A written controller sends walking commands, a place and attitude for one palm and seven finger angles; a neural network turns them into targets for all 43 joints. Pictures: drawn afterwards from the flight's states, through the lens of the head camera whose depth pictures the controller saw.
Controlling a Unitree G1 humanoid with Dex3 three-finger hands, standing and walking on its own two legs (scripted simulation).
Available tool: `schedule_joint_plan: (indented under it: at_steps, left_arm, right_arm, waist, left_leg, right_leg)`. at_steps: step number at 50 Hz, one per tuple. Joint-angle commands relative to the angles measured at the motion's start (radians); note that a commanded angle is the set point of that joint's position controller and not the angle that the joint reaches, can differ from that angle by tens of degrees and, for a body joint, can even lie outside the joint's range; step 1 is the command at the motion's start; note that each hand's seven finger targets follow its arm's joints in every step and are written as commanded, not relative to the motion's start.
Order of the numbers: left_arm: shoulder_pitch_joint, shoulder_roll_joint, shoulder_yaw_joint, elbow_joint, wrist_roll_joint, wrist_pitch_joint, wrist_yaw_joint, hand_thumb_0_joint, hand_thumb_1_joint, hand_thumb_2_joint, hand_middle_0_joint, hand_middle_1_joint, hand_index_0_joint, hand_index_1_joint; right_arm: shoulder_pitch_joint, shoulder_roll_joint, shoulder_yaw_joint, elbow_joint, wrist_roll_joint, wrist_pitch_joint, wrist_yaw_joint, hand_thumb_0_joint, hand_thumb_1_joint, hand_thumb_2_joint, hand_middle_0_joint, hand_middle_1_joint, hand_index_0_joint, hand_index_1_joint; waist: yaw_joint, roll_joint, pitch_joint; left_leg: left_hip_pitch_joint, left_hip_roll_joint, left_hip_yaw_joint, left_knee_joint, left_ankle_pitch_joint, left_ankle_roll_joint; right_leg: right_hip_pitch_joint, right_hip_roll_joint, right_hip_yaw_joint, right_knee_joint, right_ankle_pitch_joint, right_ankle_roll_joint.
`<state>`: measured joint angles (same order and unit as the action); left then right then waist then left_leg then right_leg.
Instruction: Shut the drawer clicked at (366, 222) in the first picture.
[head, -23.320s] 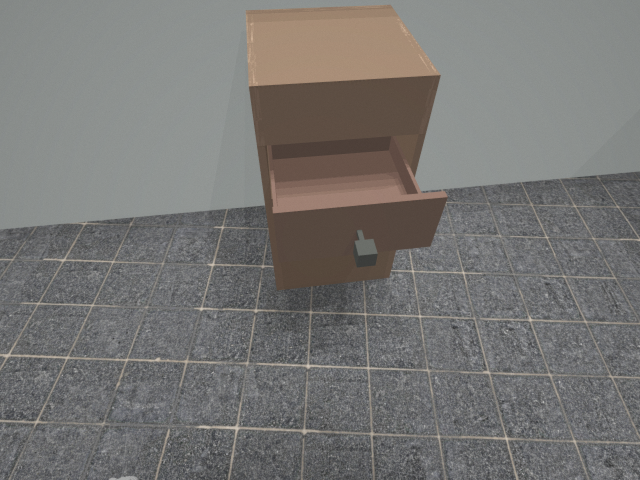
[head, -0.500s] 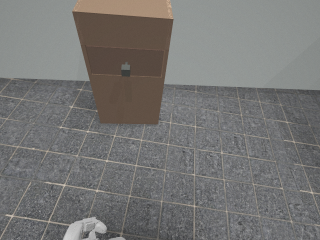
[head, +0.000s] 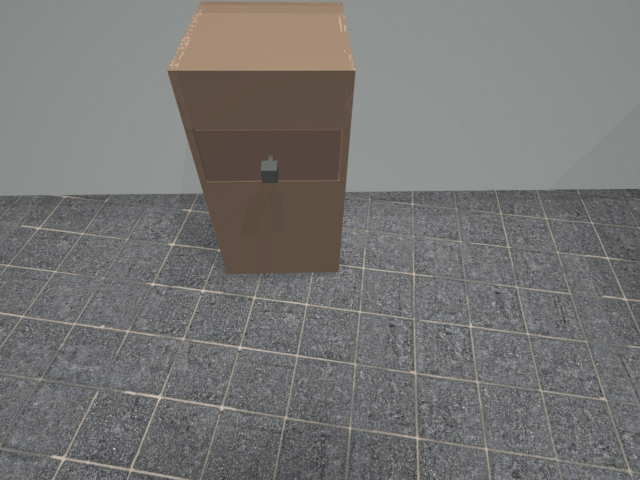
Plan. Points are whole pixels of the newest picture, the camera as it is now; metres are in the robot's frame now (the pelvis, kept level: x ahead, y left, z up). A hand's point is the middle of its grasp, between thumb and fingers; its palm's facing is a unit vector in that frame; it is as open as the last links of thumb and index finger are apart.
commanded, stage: let the arm hang, fingers relaxed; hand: left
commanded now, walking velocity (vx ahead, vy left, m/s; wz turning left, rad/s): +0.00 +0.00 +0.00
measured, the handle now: (270, 166) +0.90 +0.19 -0.21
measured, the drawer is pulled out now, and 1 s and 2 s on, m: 0.00 0.00 0.00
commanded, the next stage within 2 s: look to check the result in 0.28 s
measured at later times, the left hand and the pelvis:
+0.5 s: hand out of the picture +0.01 +0.16 -0.18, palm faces +0.03 -0.98 -0.18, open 7.4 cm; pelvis +0.02 +0.00 +0.00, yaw +0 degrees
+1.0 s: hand out of the picture +0.02 +0.16 -0.18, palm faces +0.03 -0.98 -0.18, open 7.4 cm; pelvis +0.02 -0.01 +0.00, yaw +0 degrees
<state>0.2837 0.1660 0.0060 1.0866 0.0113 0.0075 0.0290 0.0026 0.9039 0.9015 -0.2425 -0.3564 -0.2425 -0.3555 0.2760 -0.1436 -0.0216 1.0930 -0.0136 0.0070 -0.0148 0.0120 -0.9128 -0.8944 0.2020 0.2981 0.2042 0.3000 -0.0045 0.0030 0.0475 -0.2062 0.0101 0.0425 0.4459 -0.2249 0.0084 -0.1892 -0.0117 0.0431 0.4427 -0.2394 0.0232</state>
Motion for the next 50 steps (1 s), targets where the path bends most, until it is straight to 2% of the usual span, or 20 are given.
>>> schedule_joint_plan:
  at_steps: [1, 4, 11, 19, 29, 34, 36, 43, 44, 50]
  left_arm:
    - [0.034, 0.09, 0.015, -0.019, 0.003, -0.016, 0.008, 0.0, 0.9, 0.9, -0.2, -0.3, -0.2, -0.3]
    - [0.05, 0.086, 0.014, -0.002, 0.004, -0.019, 0.009, 0.0, 0.9, 0.9, -0.2, -0.3, -0.2, -0.3]
    - [0.061, 0.061, 0.016, 0.02, 0.003, -0.02, 0.012, 0.0, 0.9, 0.9, -0.2, -0.3, -0.2, -0.3]
    - [0.071, 0.058, 0.018, 0.028, 0.002, -0.023, 0.014, 0.0, 0.9, 0.9, -0.2, -0.3, -0.2, -0.3]
    - [0.071, 0.059, 0.023, 0.028, 0.002, -0.027, 0.016, 0.0, 0.9, 0.9, -0.2, -0.3, -0.2, -0.3]
    - [0.064, 0.058, 0.022, 0.027, 0.002, -0.026, 0.017, 0.0, 0.9, 0.9, -0.2, -0.3, -0.2, -0.3]
    - [0.066, 0.057, 0.022, 0.029, 0.001, -0.025, 0.016, 0.0, 0.9, 0.9, -0.2, -0.3, -0.2, -0.3]
    - [0.066, 0.061, 0.023, 0.028, 0.0, -0.028, 0.015, 0.0, 0.9, 0.9, -0.2, -0.3, -0.2, -0.3]
    - [0.066, 0.064, 0.024, 0.027, 0.002, -0.029, 0.016, 0.0, 0.9, 0.9, -0.2, -0.3, -0.2, -0.3]
    - [0.068, 0.064, 0.023, 0.031, 0.001, -0.028, 0.015, 0.0, 0.9, 0.9, -0.2, -0.3, -0.2, -0.3]
  right_arm:
    - [0.071, -0.083, -0.012, -0.01, 0.0, -0.016, -0.013, 0.0, -0.9, -0.9, 0.2, 0.3, 0.2, 0.3]
    - [0.074, -0.083, -0.014, -0.001, 0.003, -0.018, -0.014, 0.0, -0.9, -0.9, 0.2, 0.3, 0.2, 0.3]
    - [0.085, -0.064, -0.012, 0.017, 0.001, -0.023, -0.02, 0.0, -0.9, -0.9, 0.2, 0.3, 0.2, 0.3]
    - [0.094, -0.055, -0.014, 0.028, 0.003, -0.023, -0.023, 0.0, -0.9, -0.9, 0.2, 0.3, 0.2, 0.3]
    - [0.103, -0.054, -0.018, 0.034, 0.002, -0.026, -0.025, 0.0, -0.9, -0.9, 0.2, 0.3, 0.2, 0.3]
    - [0.102, -0.053, -0.018, 0.036, 0.002, -0.024, -0.025, 0.0, -0.9, -0.9, 0.2, 0.3, 0.2, 0.3]
    - [0.101, -0.05, -0.016, 0.039, 0.001, -0.025, -0.025, 0.0, -0.9, -0.9, 0.2, 0.3, 0.2, 0.3]
    - [0.098, -0.058, -0.017, 0.036, 0.001, -0.028, -0.027, 0.0, -0.9, -0.9, 0.2, 0.3, 0.2, 0.3]
    - [0.097, -0.062, -0.019, 0.033, 0.003, -0.027, -0.026, 0.0, -0.9, -0.9, 0.2, 0.3, 0.2, 0.3]
    - [0.091, -0.059, -0.019, 0.036, 0.001, -0.026, -0.026, 0.0, -0.9, -0.9, 0.2, 0.3, 0.2, 0.3]
  waist:
    - [-0.008, 0.013, 0.036]
    - [-0.005, -0.002, 0.024]
    - [-0.004, 0.018, 0.028]
    - [0.0, -0.005, 0.024]
    - [-0.001, -0.001, 0.012]
    - [-0.003, -0.011, 0.04]
    - [-0.003, 0.007, 0.043]
    - [-0.004, 0.002, 0.014]
    - [-0.004, -0.014, 0.023]
    - [-0.004, 0.002, 0.038]
  left_leg:
    - [0.038, 0.085, -0.083, -0.105, 0.039, 0.024]
    - [0.047, 0.083, -0.08, -0.098, 0.058, 0.025]
    - [0.052, 0.084, -0.074, -0.1, 0.086, 0.025]
    - [0.058, 0.081, -0.073, -0.082, 0.134, 0.025]
    - [0.076, 0.082, -0.065, -0.074, 0.176, 0.025]
    - [0.062, 0.083, -0.064, -0.082, 0.154, 0.023]
    - [0.062, 0.082, -0.062, -0.086, 0.147, 0.022]
    - [0.084, 0.085, -0.064, -0.083, 0.171, 0.022]
    - [0.08, 0.085, -0.067, -0.08, 0.174, 0.023]
    - [0.076, 0.084, -0.063, -0.089, 0.148, 0.021]
  right_leg:
    - [-0.076, -0.059, 0.046, -0.092, 0.044, -0.048]
    - [-0.064, -0.061, 0.044, -0.091, 0.059, -0.047]
    - [-0.053, -0.063, 0.038, -0.09, 0.081, -0.046]
    - [-0.036, -0.065, 0.037, -0.086, 0.123, -0.048]
    - [-0.021, -0.066, 0.038, -0.08, 0.172, -0.049]
    - [-0.031, -0.064, 0.036, -0.086, 0.155, -0.048]
    - [-0.032, -0.067, 0.036, -0.091, 0.143, -0.048]
    - [-0.019, -0.067, 0.039, -0.089, 0.168, -0.048]
    - [-0.022, -0.067, 0.04, -0.088, 0.177, -0.049]
    - [-0.03, -0.069, 0.038, -0.097, 0.15, -0.048]
